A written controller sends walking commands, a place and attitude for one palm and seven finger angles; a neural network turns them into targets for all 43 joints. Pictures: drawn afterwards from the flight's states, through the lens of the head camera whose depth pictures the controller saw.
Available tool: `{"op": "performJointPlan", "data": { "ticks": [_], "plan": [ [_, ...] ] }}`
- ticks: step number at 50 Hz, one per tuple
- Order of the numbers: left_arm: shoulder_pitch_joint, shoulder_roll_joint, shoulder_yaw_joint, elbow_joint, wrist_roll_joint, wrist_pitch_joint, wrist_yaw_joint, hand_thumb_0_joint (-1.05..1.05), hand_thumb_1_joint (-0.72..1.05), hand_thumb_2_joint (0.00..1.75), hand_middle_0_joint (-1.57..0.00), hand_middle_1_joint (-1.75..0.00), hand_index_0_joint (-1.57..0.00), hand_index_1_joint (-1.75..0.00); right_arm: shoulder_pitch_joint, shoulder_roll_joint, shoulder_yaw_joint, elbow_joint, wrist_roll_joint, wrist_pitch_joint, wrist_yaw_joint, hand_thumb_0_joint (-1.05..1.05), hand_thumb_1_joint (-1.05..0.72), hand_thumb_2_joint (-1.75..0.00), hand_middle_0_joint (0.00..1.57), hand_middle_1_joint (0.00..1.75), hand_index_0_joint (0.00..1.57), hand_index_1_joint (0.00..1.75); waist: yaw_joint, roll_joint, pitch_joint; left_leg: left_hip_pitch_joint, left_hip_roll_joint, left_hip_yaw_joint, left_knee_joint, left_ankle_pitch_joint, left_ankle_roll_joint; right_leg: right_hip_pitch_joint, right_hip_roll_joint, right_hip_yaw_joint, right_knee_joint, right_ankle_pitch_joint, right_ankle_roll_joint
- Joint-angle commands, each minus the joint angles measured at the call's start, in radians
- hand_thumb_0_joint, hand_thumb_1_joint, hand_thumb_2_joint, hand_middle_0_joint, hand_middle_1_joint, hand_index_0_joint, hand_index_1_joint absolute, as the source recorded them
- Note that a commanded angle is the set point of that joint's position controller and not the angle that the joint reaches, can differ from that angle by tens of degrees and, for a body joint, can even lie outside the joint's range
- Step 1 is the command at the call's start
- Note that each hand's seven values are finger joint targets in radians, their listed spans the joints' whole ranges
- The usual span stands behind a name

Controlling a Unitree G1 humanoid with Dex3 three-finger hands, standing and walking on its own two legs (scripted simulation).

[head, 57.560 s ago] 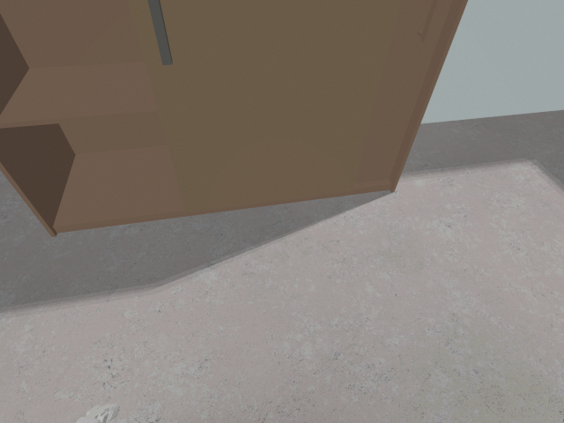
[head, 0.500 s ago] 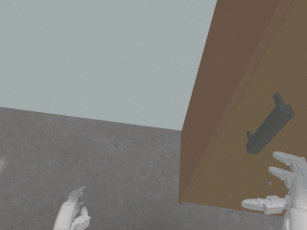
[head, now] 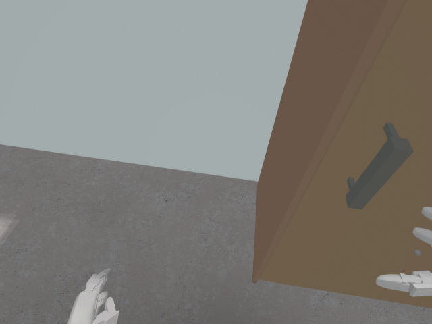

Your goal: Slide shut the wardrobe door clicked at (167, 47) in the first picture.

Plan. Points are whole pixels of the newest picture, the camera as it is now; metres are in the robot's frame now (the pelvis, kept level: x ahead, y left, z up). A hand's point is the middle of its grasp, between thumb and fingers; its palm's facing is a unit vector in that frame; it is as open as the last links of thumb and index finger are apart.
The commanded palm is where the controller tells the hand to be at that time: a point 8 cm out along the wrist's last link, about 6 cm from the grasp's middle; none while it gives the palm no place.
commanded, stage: slip the hand off the handle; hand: right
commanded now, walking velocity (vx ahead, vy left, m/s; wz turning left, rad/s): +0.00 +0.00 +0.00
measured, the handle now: (371, 167) +0.38 -0.28 +0.11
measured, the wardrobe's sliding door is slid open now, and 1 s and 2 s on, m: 0.00 0.00 0.00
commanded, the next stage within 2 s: draw the hand back to the body in 0.60 s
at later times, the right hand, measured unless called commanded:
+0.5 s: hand out of the picture +0.15 -0.31 +0.06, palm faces +0.48 +0.81 -0.33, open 14.6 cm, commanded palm +0.10 -0.35 +0.08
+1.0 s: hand (429, 298) +0.16 -0.28 +0.10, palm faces +0.18 +0.97 -0.15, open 14.6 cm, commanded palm +0.10 -0.34 +0.11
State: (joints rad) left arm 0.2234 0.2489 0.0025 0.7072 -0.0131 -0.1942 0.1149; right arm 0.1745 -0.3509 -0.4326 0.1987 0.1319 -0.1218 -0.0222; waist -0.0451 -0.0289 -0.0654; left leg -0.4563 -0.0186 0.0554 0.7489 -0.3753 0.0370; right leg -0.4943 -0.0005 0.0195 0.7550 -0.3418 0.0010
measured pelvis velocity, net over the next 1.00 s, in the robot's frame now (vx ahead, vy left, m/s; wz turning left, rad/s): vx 0.00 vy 0.00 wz -0.01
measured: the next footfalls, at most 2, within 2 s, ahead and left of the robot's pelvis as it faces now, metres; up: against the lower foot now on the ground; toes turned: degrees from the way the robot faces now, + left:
none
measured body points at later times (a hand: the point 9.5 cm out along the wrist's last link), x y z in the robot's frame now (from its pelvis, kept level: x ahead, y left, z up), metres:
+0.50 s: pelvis +0.00 -0.01 -0.01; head +0.01 +0.00 +0.44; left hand +0.20 +0.21 -0.08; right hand +0.12 -0.35 +0.08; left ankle +0.01 +0.09 -0.71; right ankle +0.03 -0.12 -0.71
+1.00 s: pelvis +0.00 +0.00 -0.01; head +0.01 +0.00 +0.44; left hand +0.19 +0.23 -0.07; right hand +0.14 -0.33 +0.11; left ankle +0.01 +0.09 -0.71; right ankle +0.03 -0.12 -0.71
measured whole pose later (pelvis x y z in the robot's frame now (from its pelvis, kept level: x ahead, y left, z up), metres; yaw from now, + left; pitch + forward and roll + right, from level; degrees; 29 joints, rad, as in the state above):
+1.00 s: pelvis +0.00 +0.00 -0.01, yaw -1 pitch +3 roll +2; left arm 0.22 0.24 -0.02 0.67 -0.07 -0.34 0.14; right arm 0.54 -0.36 -0.44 -0.13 0.43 -0.23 0.37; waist -0.06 -0.05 -0.07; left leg -0.43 -0.03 0.07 0.78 -0.41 0.04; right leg -0.49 -0.01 0.04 0.83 -0.39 0.00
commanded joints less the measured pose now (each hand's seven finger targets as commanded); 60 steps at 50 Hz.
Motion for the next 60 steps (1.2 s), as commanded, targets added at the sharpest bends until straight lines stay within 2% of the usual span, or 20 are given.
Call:
{"op": "performJointPlan", "data": {
  "ticks": [1, 3, 4, 11, 16, 17, 24, 27, 30, 36, 37, 38, 40, 41, 45, 50, 52, 53, 55, 60],
  "plan": [
    [-0.083, 0.129, 0.051, -0.169, -0.007, -0.059, 0.002, 0.00, 0.90, 0.90, -0.20, -0.30, -0.20, -0.30, 0.026, -0.234, -0.095, -0.228, 0.022, -0.056, 0.015, 0.00, 0.55, -0.20, 0.25, 1.15, 0.25, 1.15, -0.035, -0.022, -0.162, 0.080, 0.007, -0.036, -0.141, 0.165, -0.028, 0.099, 0.017, 0.006, -0.114, 0.175, -0.038],
    [-0.092, 0.125, 0.048, -0.182, -0.006, -0.065, -0.005, 0.00, 0.90, 0.90, -0.20, -0.30, -0.20, -0.30, 0.062, -0.198, -0.067, -0.286, 0.022, -0.060, 0.006, 0.00, 0.55, -0.20, 0.25, 1.15, 0.25, 1.15, -0.028, -0.034, -0.149, 0.066, 0.005, -0.029, -0.140, 0.152, -0.028, 0.100, 0.017, 0.009, -0.115, 0.171, -0.038],
    [-0.093, 0.126, 0.050, -0.181, -0.006, -0.069, -0.006, 0.00, 0.90, 0.90, -0.20, -0.30, -0.20, -0.30, 0.081, -0.203, -0.080, -0.297, 0.022, -0.066, -0.007, 0.00, 0.55, -0.20, 0.25, 1.15, 0.25, 1.15, -0.026, -0.012, -0.119, 0.049, 0.000, -0.023, -0.142, 0.135, -0.027, 0.096, 0.014, 0.017, -0.120, 0.160, -0.037],
    [-0.103, 0.120, 0.048, -0.180, 0.008, -0.095, -0.017, 0.00, 0.90, 0.90, -0.20, -0.30, -0.20, -0.30, 0.195, -0.159, -0.050, -0.444, 0.005, -0.122, -0.068, 0.00, 0.55, -0.20, 0.25, 1.15, 0.25, 1.15, -0.014, -0.048, -0.085, 0.000, -0.001, -0.008, -0.115, 0.075, -0.019, 0.083, 0.009, 0.036, -0.117, 0.105, -0.028],
    [-0.111, 0.117, 0.042, -0.187, 0.009, -0.106, -0.011, 0.00, 0.90, 0.90, -0.20, -0.30, -0.20, -0.30, 0.269, -0.133, -0.023, -0.505, 0.014, -0.118, -0.060, 0.00, 0.55, -0.20, 0.25, 1.15, 0.25, 1.15, -0.014, -0.058, -0.085, -0.011, 0.001, -0.008, -0.109, 0.049, -0.019, 0.071, 0.012, 0.040, -0.109, 0.062, -0.028],
    [-0.106, 0.119, 0.041, -0.188, 0.009, -0.106, -0.008, 0.00, 0.90, 0.90, -0.20, -0.30, -0.20, -0.30, 0.270, -0.156, -0.040, -0.513, 0.014, -0.116, -0.059, 0.00, 0.55, -0.20, 0.25, 1.15, 0.25, 1.15, -0.009, -0.040, -0.081, -0.011, 0.000, -0.009, -0.112, 0.036, -0.019, 0.057, 0.012, 0.043, -0.107, 0.046, -0.028],
    [-0.108, 0.111, 0.038, -0.196, 0.002, -0.115, -0.006, 0.00, 0.90, 0.90, -0.20, -0.30, -0.20, -0.30, 0.394, -0.141, -0.057, -0.516, 0.041, -0.103, -0.025, 0.00, 0.55, -0.20, 0.25, 1.15, 0.25, 1.15, -0.028, -0.029, -0.092, -0.009, 0.000, -0.003, -0.101, 0.053, -0.020, 0.046, 0.017, 0.038, -0.086, 0.070, -0.028],
    [-0.107, 0.112, 0.040, -0.195, 0.001, -0.114, 0.001, 0.00, 0.90, 0.90, -0.20, -0.30, -0.20, -0.30, 0.406, -0.163, -0.088, -0.500, 0.057, -0.098, -0.008, 0.00, 0.55, -0.20, 0.25, 1.15, 0.25, 1.15, -0.027, -0.004, -0.060, -0.016, 0.000, -0.012, -0.111, 0.054, -0.022, 0.022, 0.019, 0.035, -0.072, 0.073, -0.029],
    [-0.107, 0.105, 0.041, -0.203, 0.000, -0.121, -0.002, 0.00, 0.90, 0.90, -0.20, -0.30, -0.20, -0.30, 0.455, -0.147, -0.083, -0.537, 0.066, -0.116, 0.007, 0.00, 0.55, -0.20, 0.25, 1.15, 0.25, 1.15, -0.038, -0.051, -0.089, -0.007, 0.003, -0.008, -0.095, 0.087, -0.019, 0.039, 0.022, 0.029, -0.061, 0.109, -0.028],
    [-0.091, 0.111, 0.048, -0.187, 0.000, -0.131, 0.002, 0.00, 0.90, 0.90, -0.20, -0.30, -0.20, -0.30, 0.423, -0.164, -0.114, -0.531, 0.083, -0.165, 0.022, 0.00, 0.55, -0.20, 0.25, 1.15, 0.25, 1.15, -0.021, -0.039, -0.064, -0.057, 0.002, -0.007, -0.076, 0.064, -0.020, 0.010, 0.020, 0.038, -0.033, 0.088, -0.025],
    [-0.086, 0.122, 0.039, -0.191, -0.014, -0.141, 0.010, 0.00, 0.90, 0.90, -0.20, -0.30, -0.20, -0.30, 0.370, -0.096, -0.033, -0.551, 0.175, -0.185, 0.108, 0.00, 0.55, -0.20, 0.25, 1.15, 0.25, 1.15, 0.022, 0.002, -0.048, -0.053, 0.002, -0.025, -0.093, 0.047, -0.022, 0.016, 0.020, 0.040, -0.018, 0.060, -0.025],
    [-0.091, 0.126, 0.047, -0.187, -0.023, -0.153, 0.020, 0.00, 0.90, 0.90, -0.20, -0.30, -0.20, -0.30, 0.329, -0.170, -0.090, -0.577, 0.188, -0.203, 0.148, 0.00, 0.55, -0.20, 0.25, 1.15, 0.25, 1.15, -0.002, -0.019, -0.089, -0.037, 0.003, -0.042, -0.099, 0.041, -0.020, 0.023, 0.019, 0.039, -0.014, 0.054, -0.025],
    [-0.087, 0.127, 0.044, -0.188, -0.027, -0.169, 0.033, 0.00, 0.90, 0.90, -0.20, -0.30, -0.20, -0.30, 0.338, -0.209, -0.123, -0.587, 0.217, -0.213, 0.194, 0.00, 0.55, -0.20, 0.25, 1.15, 0.25, 1.15, -0.013, -0.036, -0.114, -0.002, 0.007, -0.056, -0.113, 0.056, -0.017, 0.038, 0.021, 0.039, -0.018, 0.071, -0.026],
    [-0.086, 0.123, 0.040, -0.186, -0.031, -0.177, 0.035, 0.00, 0.90, 0.90, -0.20, -0.30, -0.20, -0.30, 0.338, -0.188, -0.105, -0.583, 0.231, -0.216, 0.223, 0.00, 0.55, -0.20, 0.25, 1.15, 0.25, 1.15, -0.013, -0.037, -0.118, 0.009, 0.006, -0.052, -0.109, 0.082, -0.016, 0.054, 0.022, 0.039, -0.022, 0.090, -0.026],
    [-0.099, 0.120, 0.027, -0.193, -0.051, -0.201, 0.034, 0.00, 0.90, 0.90, -0.20, -0.30, -0.20, -0.30, 0.363, -0.204, -0.122, -0.527, 0.285, -0.197, 0.333, 0.00, 0.55, -0.20, 0.25, 1.15, 0.25, 1.15, -0.021, -0.049, -0.081, 0.043, 0.002, -0.057, -0.120, 0.125, -0.012, 0.056, 0.017, 0.044, -0.043, 0.113, -0.016],
    [-0.119, 0.119, 0.015, -0.238, -0.075, -0.220, 0.037, 0.00, 0.90, 0.90, -0.20, -0.30, -0.20, -0.30, 0.400, -0.258, -0.215, -0.435, 0.393, -0.120, 0.472, 0.00, 0.55, -0.20, 0.25, 1.15, 0.25, 1.15, -0.046, 0.009, -0.077, 0.126, 0.014, -0.100, -0.157, 0.201, -0.029, 0.058, 0.012, 0.049, -0.056, 0.148, -0.012],
    [-0.123, 0.116, 0.013, -0.250, -0.075, -0.222, 0.035, 0.00, 0.90, 0.90, -0.20, -0.30, -0.20, -0.30, 0.380, -0.269, -0.251, -0.443, 0.412, -0.086, 0.473, 0.00, 0.55, -0.20, 0.25, 1.15, 0.25, 1.15, -0.057, 0.001, -0.074, 0.140, 0.012, -0.098, -0.167, 0.208, -0.036, 0.070, 0.013, 0.048, -0.065, 0.161, -0.012],
    [-0.120, 0.114, 0.010, -0.256, -0.076, -0.224, 0.031, 0.00, 0.90, 0.90, -0.20, -0.30, -0.20, -0.30, 0.371, -0.236, -0.229, -0.459, 0.418, -0.076, 0.468, 0.00, 0.55, -0.20, 0.25, 1.15, 0.25, 1.15, -0.052, 0.011, -0.064, 0.135, 0.011, -0.087, -0.169, 0.218, -0.038, 0.083, 0.013, 0.046, -0.075, 0.169, -0.011],
    [-0.115, 0.114, 0.009, -0.259, -0.074, -0.234, 0.021, 0.00, 0.90, 0.90, -0.20, -0.30, -0.20, -0.30, 0.357, -0.187, -0.182, -0.497, 0.410, -0.066, 0.448, 0.00, 0.55, -0.20, 0.25, 1.15, 0.25, 1.15, -0.048, -0.052, -0.045, 0.114, -0.002, -0.063, -0.171, 0.209, -0.031, 0.118, 0.015, 0.041, -0.093, 0.174, -0.008],
    [-0.100, 0.127, 0.007, -0.257, -0.067, -0.256, 0.010, 0.00, 0.90, 0.90, -0.20, -0.30, -0.20, -0.30, 0.292, -0.169, -0.085, -0.599, 0.341, -0.059, 0.399, 0.00, 0.41, -0.27, 0.25, 1.07, 0.25, 1.07, -0.020, -0.076, -0.016, 0.084, -0.016, -0.033, -0.188, 0.136, -0.021, 0.161, 0.007, 0.052, -0.138, 0.120, -0.011]
  ]
}}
